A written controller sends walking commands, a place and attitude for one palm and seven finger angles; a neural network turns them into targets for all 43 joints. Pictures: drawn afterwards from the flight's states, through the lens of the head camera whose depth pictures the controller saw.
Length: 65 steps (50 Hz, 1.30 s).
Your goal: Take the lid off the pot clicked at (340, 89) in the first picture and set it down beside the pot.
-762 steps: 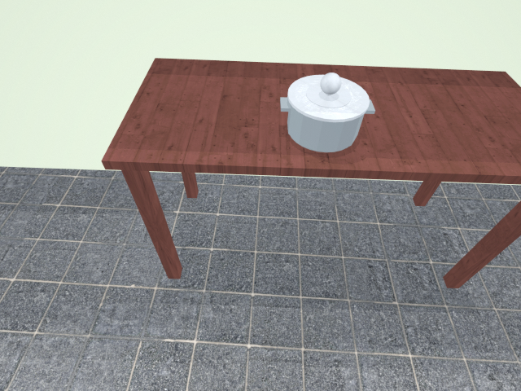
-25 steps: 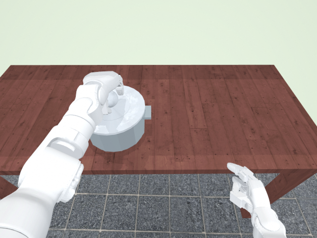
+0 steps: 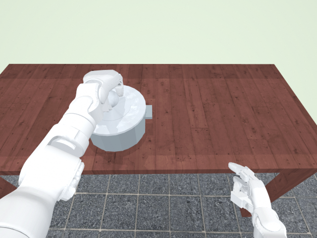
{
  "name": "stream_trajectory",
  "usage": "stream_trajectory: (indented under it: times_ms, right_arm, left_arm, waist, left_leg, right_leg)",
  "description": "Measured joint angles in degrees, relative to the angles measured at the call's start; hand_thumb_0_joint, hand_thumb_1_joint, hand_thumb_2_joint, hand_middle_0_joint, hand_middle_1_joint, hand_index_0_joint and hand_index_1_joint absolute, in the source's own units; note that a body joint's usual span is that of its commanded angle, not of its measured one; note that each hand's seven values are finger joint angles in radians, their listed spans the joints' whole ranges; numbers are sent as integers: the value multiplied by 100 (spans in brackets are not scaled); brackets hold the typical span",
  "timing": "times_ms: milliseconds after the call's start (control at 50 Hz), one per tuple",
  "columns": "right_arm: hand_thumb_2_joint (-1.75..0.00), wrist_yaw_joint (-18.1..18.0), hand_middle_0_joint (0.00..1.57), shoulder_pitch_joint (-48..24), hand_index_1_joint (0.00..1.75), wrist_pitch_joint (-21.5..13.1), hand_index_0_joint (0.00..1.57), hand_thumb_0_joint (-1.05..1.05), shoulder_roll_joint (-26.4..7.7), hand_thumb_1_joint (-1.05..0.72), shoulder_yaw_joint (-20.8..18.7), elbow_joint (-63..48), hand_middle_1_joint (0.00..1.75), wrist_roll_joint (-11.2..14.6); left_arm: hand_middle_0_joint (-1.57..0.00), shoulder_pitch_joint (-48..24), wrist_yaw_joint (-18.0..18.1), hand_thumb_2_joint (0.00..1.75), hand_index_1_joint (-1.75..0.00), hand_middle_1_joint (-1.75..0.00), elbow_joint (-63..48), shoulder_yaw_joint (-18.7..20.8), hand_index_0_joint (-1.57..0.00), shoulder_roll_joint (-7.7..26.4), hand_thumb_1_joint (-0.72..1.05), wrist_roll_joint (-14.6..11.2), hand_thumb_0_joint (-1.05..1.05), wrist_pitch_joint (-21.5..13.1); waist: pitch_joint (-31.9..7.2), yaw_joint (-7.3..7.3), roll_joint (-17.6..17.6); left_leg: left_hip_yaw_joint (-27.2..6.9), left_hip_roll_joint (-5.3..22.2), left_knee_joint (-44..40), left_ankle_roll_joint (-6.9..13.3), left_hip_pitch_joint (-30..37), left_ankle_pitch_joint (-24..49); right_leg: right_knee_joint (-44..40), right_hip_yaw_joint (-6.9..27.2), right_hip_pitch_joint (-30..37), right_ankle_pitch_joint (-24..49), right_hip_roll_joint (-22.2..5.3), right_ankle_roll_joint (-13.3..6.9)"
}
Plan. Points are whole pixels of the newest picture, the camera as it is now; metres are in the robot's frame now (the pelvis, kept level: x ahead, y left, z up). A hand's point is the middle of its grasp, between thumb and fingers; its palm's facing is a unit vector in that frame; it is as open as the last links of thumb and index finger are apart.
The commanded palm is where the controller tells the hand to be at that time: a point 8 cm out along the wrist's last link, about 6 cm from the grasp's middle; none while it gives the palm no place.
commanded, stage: close the fingers and squeeze the knob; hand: left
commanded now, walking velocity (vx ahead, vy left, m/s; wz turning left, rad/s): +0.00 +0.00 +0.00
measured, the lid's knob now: (109, 98) +0.49 +0.13 +0.08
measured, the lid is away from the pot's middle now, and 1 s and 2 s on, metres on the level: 0.00 0.01 0.00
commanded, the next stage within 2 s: lift the lid straight up in 0.62 s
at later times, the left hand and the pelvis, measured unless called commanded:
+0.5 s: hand (105, 100) +0.46 +0.13 +0.10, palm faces -0.32 -0.07 -0.94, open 8.2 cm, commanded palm +0.46 +0.14 +0.16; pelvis +0.00 +0.00 +0.00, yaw +0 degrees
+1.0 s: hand (103, 97) +0.46 +0.14 +0.12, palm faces -0.31 -0.06 -0.95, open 8.2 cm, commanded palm +0.46 +0.14 +0.18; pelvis +0.00 +0.00 +0.00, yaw +0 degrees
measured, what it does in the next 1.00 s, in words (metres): stands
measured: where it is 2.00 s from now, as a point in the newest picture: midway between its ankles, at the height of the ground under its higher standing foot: outside the picture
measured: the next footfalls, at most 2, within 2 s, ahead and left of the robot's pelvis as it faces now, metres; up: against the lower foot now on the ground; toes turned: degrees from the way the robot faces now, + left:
none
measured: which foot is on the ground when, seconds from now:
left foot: down 0.00-1.00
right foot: down 0.00-1.00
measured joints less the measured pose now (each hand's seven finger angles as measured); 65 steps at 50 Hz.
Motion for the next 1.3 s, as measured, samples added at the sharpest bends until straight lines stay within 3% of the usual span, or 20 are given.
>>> stream_trajectory:
  times_ms: [680, 920, 1160, 1300]
  right_arm:
    - [-90, -35, 21, -28, 40, 61, 36, 1, 16, -90, 74, 6, 30, -14]
    - [-90, -54, 21, -11, 41, 24, 37, 1, 16, -90, 42, 26, 30, -21]
    - [-90, -35, 21, 3, 40, -29, 36, 1, -26, -90, 12, 136, 30, -6]
    - [-90, -74, 21, -50, 40, -23, 34, 1, -35, -90, 71, 181, 30, -19]
  left_arm:
    - [-61, 185, 68, 88, -90, -92, -153, 161, -61, 51, 16, 2, 0, -31]
    - [-61, 268, -6, 87, -90, -92, -357, 183, -61, 91, 17, -40, 0, -5]
    - [-62, 4, -198, 87, -90, -91, -407, -56, -62, 73, 16, -80, 0, 202]
    - [-62, -91, -305, 88, -90, -92, -429, 57, -62, 77, 16, -111, 0, 193]
  waist:
    - [24, 1, 3]
    - [41, 7, 47]
    - [40, 57, 45]
    - [81, 54, 66]
  left_leg:
    - [4, 30, -36, -16, 76, 11]
    - [0, 15, -97, -9, 149, 31]
    - [-40, -26, -178, -9, 247, 85]
    - [-36, -35, -244, -8, 334, 127]
  right_leg:
    - [-67, 14, 81, 34, 37, -7]
    - [-125, 12, 155, 52, 27, -2]
    - [-159, -26, 251, 63, -7, -7]
    - [-195, -21, 322, 90, -12, -2]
